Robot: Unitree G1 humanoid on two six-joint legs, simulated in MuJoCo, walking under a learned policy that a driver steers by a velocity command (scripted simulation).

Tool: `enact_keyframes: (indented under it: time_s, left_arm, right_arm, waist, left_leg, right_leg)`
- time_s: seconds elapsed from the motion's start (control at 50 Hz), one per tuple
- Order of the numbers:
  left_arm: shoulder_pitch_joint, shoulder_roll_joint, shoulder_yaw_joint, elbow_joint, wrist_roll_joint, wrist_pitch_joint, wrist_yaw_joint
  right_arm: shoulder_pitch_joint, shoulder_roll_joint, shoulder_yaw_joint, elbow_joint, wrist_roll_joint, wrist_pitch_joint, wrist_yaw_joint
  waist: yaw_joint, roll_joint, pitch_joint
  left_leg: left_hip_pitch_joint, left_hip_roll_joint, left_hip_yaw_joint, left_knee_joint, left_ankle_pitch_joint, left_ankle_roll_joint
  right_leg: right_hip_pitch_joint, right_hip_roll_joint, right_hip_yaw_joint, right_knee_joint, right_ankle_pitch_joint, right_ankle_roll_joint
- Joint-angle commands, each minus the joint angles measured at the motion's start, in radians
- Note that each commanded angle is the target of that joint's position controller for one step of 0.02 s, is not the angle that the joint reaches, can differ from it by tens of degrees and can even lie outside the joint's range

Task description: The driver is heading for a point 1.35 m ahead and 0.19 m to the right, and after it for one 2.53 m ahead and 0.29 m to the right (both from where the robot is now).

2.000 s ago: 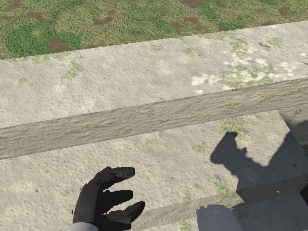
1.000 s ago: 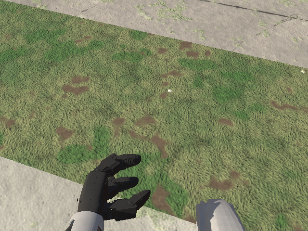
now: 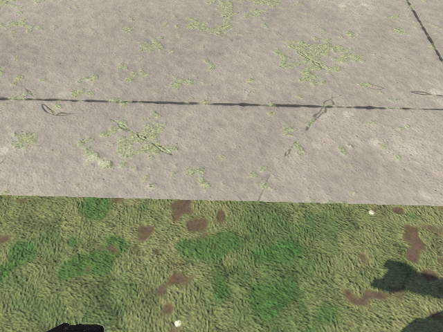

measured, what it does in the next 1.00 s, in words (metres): walks ahead, turning right: right foot, then left foot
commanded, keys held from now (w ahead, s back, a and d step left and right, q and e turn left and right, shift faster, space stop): w+e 0.42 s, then w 0.56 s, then w+q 0.02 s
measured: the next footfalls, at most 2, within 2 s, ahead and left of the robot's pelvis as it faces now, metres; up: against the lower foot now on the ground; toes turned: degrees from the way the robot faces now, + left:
right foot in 0.12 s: +0.24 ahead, -0.12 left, +0.00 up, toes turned -8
left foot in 0.64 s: +0.56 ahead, -0.03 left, +0.00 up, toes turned -19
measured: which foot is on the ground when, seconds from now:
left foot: down 0.00-0.14, up 0.16-0.62, down 0.64-1.00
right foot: up 0.00-0.10, down 0.12-0.64, up 0.66-1.00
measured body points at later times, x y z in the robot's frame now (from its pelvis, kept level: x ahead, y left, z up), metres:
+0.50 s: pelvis +0.28 -0.07 +0.00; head +0.30 -0.09 +0.45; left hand +0.37 +0.19 -0.11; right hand +0.40 -0.35 -0.10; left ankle +0.47 +0.04 -0.69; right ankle +0.20 -0.11 -0.74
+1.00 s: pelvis +0.56 -0.12 +0.01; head +0.58 -0.11 +0.46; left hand +0.81 +0.04 -0.10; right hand +0.45 -0.35 -0.12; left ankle +0.52 -0.01 -0.74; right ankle +0.64 -0.30 -0.69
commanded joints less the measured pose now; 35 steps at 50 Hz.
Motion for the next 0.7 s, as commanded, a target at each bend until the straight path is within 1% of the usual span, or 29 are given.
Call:
enact_keyframes:
  time_s: [0.02, 0.04, 0.06, 0.08, 0.1, 0.12, 0.14, 0.16, 0.18, 0.2, 0.22, 0.24, 0.26, 0.28, 0.3, 0.32, 0.34, 0.38, 0.42, 0.46, 0.5, 0.54, 0.58, 0.6, 0.62, 0.64, 0.66, 0.68, 0.7]
  left_arm:
    - [-0.077, 0.030, -0.002, -0.085, -0.002, -0.008, -0.017]
    - [-0.082, 0.038, 0.002, -0.092, 0.001, -0.010, -0.016]
    - [-0.068, 0.049, 0.007, -0.095, 0.006, -0.012, -0.012]
    - [-0.021, 0.062, 0.015, -0.087, 0.012, -0.015, -0.005]
    - [0.112, 0.075, 0.026, -0.050, 0.015, -0.022, 0.008]
    - [0.297, 0.128, 0.049, 0.001, 0.027, -0.028, 0.025]
    - [0.331, 0.251, 0.077, -0.016, 0.022, -0.031, 0.045]
    - [0.339, 0.291, 0.089, -0.048, -0.021, -0.021, 0.058]
    - [0.321, 0.268, 0.084, -0.030, -0.021, -0.014, 0.065]
    - [0.284, 0.212, 0.069, -0.019, -0.024, -0.016, 0.074]
    - [0.243, 0.168, 0.053, -0.015, -0.024, -0.021, 0.073]
    - [0.209, 0.144, 0.043, -0.015, -0.031, -0.025, 0.071]
    - [0.186, 0.125, 0.035, -0.017, -0.032, -0.031, 0.066]
    - [0.188, 0.121, 0.031, -0.012, -0.029, -0.039, 0.060]
    - [0.200, 0.127, 0.031, -0.003, -0.027, -0.044, 0.059]
    - [0.218, 0.137, 0.033, 0.005, -0.024, -0.046, 0.059]
    - [0.239, 0.145, 0.035, 0.015, -0.025, -0.047, 0.060]
    - [0.275, 0.145, 0.036, 0.029, -0.029, -0.046, 0.060]
    - [0.312, 0.146, 0.038, 0.044, -0.032, -0.046, 0.060]
    - [0.346, 0.147, 0.037, 0.059, -0.031, -0.049, 0.061]
    - [0.377, 0.146, 0.034, 0.073, -0.025, -0.053, 0.063]
    - [0.392, 0.151, 0.030, 0.084, -0.021, -0.054, 0.066]
    - [0.369, 0.164, 0.031, 0.086, -0.018, -0.056, 0.069]
    - [0.357, 0.173, 0.031, 0.090, -0.019, -0.058, 0.070]
    - [0.348, 0.173, 0.029, 0.097, -0.023, -0.060, 0.070]
    - [0.343, 0.147, 0.020, 0.093, -0.023, -0.066, 0.067]
    - [0.378, 0.071, 0.000, 0.056, -0.039, -0.072, 0.065]
    - [0.472, 0.079, 0.005, 0.064, -0.038, -0.068, 0.064]
    - [0.388, 0.133, 0.013, 0.078, -0.005, -0.058, 0.068]
  right_arm:
    - [-0.062, -0.152, -0.033, -0.061, 0.003, -0.007, -0.003]
    - [-0.046, -0.162, -0.035, -0.051, 0.004, 0.001, -0.005]
    - [-0.034, -0.179, -0.039, -0.043, 0.003, 0.010, -0.008]
    - [-0.023, -0.199, -0.044, -0.037, 0.002, 0.022, -0.012]
    - [-0.026, -0.215, -0.048, -0.038, 0.005, 0.038, -0.017]
    - [-0.011, -0.195, -0.041, -0.057, 0.000, 0.045, -0.021]
    - [0.016, -0.077, -0.012, -0.131, 0.005, 0.045, -0.008]
    - [-0.040, -0.109, -0.018, -0.183, -0.004, 0.038, 0.002]
    - [-0.152, -0.116, -0.019, -0.211, -0.002, 0.034, 0.008]
    - [-0.169, -0.106, -0.008, -0.207, 0.005, 0.023, 0.007]
    - [-0.160, -0.094, -0.003, -0.197, -0.003, 0.022, 0.004]
    - [-0.131, -0.094, -0.002, -0.188, -0.017, 0.036, 0.004]
    - [-0.105, -0.095, 0.000, -0.175, -0.028, 0.057, 0.006]
    - [-0.099, -0.093, 0.001, -0.169, -0.032, 0.076, 0.009]
    - [-0.107, -0.086, 0.004, -0.168, -0.031, 0.087, 0.012]
    - [-0.135, -0.080, 0.008, -0.173, -0.028, 0.092, 0.013]
    - [-0.176, -0.077, 0.011, -0.183, -0.025, 0.093, 0.014]
    - [-0.266, -0.073, 0.016, -0.203, -0.023, 0.092, 0.015]
    - [-0.349, -0.070, 0.020, -0.218, -0.018, 0.088, 0.016]
    - [-0.403, -0.064, 0.026, -0.223, -0.013, 0.082, 0.021]
    - [-0.453, -0.060, 0.029, -0.232, -0.007, 0.072, 0.028]
    - [-0.477, -0.062, 0.029, -0.242, -0.002, 0.062, 0.031]
    - [-0.431, -0.079, 0.021, -0.235, -0.002, 0.055, 0.030]
    - [-0.370, -0.094, 0.012, -0.217, -0.001, 0.052, 0.024]
    - [-0.254, -0.110, 0.000, -0.180, -0.007, 0.044, 0.015]
    - [-0.112, -0.154, -0.016, -0.153, -0.018, 0.032, 0.002]
    - [0.028, -0.241, -0.033, -0.155, -0.036, 0.028, -0.013]
    - [0.018, -0.285, -0.051, -0.130, -0.023, 0.041, -0.006]
    - [-0.055, -0.184, -0.032, -0.139, 0.003, 0.051, 0.001]
  waist:
    - [0.031, 0.130, 0.110]
    - [0.028, 0.134, 0.109]
    - [0.036, 0.145, 0.093]
    - [0.056, 0.158, 0.053]
    - [0.122, 0.135, -0.017]
    - [0.190, 0.080, -0.134]
    - [0.156, -0.151, -0.232]
    - [0.176, -0.196, -0.342]
    - [0.179, -0.088, -0.229]
    - [0.145, -0.020, -0.117]
    - [0.095, 0.039, -0.064]
    - [0.050, 0.029, -0.030]
    - [0.027, 0.011, -0.036]
    - [0.019, 0.008, -0.036]
    - [0.019, 0.013, -0.029]
    - [0.027, 0.015, -0.017]
    - [0.038, 0.016, 0.000]
    - [0.068, 0.006, 0.033]
    - [0.102, -0.003, 0.048]
    - [0.128, -0.007, 0.052]
    - [0.153, -0.007, 0.056]
    - [0.161, -0.012, 0.063]
    - [0.132, -0.022, 0.064]
    - [0.101, -0.026, 0.049]
    - [0.046, 0.001, 0.005]
    - [-0.020, 0.044, -0.084]
    - [-0.049, 0.175, -0.229]
    - [0.010, 0.364, -0.246]
    - [0.023, 0.173, -0.091]
  left_leg:
    - [-0.105, 0.241, -0.046, -0.107, 0.361, 0.107]
    - [-0.059, 0.248, -0.028, -0.066, 0.450, 0.101]
    - [-0.014, 0.253, -0.007, 0.009, 0.621, 0.093]
    - [0.018, 0.252, 0.016, 0.127, 0.792, 0.086]
    - [0.002, 0.234, 0.049, 0.334, 0.877, 0.074]
    - [-0.152, 0.209, 0.056, 0.607, 0.719, 0.054]
    - [-0.510, 0.106, 0.052, 0.953, 0.074, 0.005]
    - [-0.710, -0.033, -0.138, 1.163, -0.255, -0.018]
    - [-0.826, 0.027, -0.229, 1.201, -0.152, -0.006]
    - [-0.809, 0.070, -0.218, 1.136, -0.056, -0.005]
    - [-0.737, 0.100, -0.222, 1.041, -0.022, -0.006]
    - [-0.665, 0.114, -0.225, 0.988, -0.033, -0.014]
    - [-0.608, 0.121, -0.225, 0.956, -0.040, -0.020]
    - [-0.585, 0.116, -0.213, 0.934, -0.055, -0.023]
    - [-0.586, 0.113, -0.206, 0.899, -0.039, -0.029]
    - [-0.603, 0.112, -0.202, 0.858, -0.007, -0.034]
    - [-0.628, 0.111, -0.202, 0.813, 0.033, -0.039]
    - [-0.676, 0.110, -0.210, 0.699, 0.126, -0.046]
    - [-0.692, 0.094, -0.216, 0.592, 0.211, -0.048]
    - [-0.691, 0.077, -0.211, 0.495, 0.262, -0.042]
    - [-0.656, 0.057, -0.193, 0.422, 0.283, -0.031]
    - [-0.607, 0.038, -0.185, 0.371, 0.277, -0.007]
    - [-0.499, 0.011, -0.179, 0.308, 0.212, 0.029]
    - [-0.407, -0.017, -0.166, 0.277, 0.162, 0.048]
    - [-0.262, -0.044, -0.149, 0.224, 0.155, 0.070]
    - [-0.056, 0.042, -0.239, 0.216, 0.129, 0.111]
    - [0.183, 0.299, -0.587, 0.170, -0.040, 0.184]
    - [0.247, 0.429, -0.984, 0.027, -0.045, 0.288]
    - [0.131, 0.381, -0.911, 0.013, -0.163, 0.270]
  right_leg:
    - [0.129, 0.015, -0.079, -0.136, 0.013, -0.044]
    - [0.142, 0.033, -0.099, -0.165, -0.027, -0.064]
    - [0.176, 0.066, -0.119, -0.188, -0.081, -0.086]
    - [0.243, 0.112, -0.142, -0.205, -0.133, -0.108]
    - [0.392, 0.166, -0.156, -0.259, -0.147, -0.131]
    - [0.657, 0.144, -0.069, -0.263, -0.180, -0.160]
    - [0.921, -0.153, 0.385, -0.327, -0.285, -0.252]
    - [1.016, -0.269, 0.832, -0.520, -0.173, -0.353]
    - [0.982, -0.232, 0.691, -0.536, -0.125, -0.321]
    - [0.832, -0.209, 0.542, -0.517, -0.012, -0.293]
    - [0.698, -0.152, 0.448, -0.520, 0.074, -0.251]
    - [0.585, -0.105, 0.376, -0.540, 0.135, -0.235]
    - [0.521, -0.077, 0.331, -0.555, 0.151, -0.229]
    - [0.482, -0.062, 0.310, -0.561, 0.188, -0.238]
    - [0.459, -0.048, 0.295, -0.575, 0.187, -0.243]
    - [0.448, -0.041, 0.295, -0.594, 0.158, -0.246]
    - [0.449, -0.038, 0.302, -0.612, 0.126, -0.246]
    - [0.476, -0.028, 0.313, -0.630, 0.062, -0.237]
    - [0.517, -0.023, 0.321, -0.625, 0.050, -0.224]
    - [0.575, -0.027, 0.313, -0.607, 0.092, -0.213]
    - [0.610, -0.032, 0.305, -0.578, 0.166, -0.202]
    - [0.635, -0.053, 0.319, -0.553, 0.233, -0.188]
    - [0.640, -0.070, 0.330, -0.514, 0.307, -0.160]
    - [0.641, -0.064, 0.323, -0.459, 0.408, -0.145]
    - [0.630, -0.025, 0.285, -0.332, 0.511, -0.124]
    - [0.545, 0.026, 0.235, -0.128, 0.440, -0.099]
    - [0.351, 0.117, 0.145, 0.192, 0.089, -0.066]
    - [0.122, 0.232, 0.094, 0.377, -0.441, -0.046]
    - [0.043, 0.157, 0.141, 0.430, -0.369, -0.057]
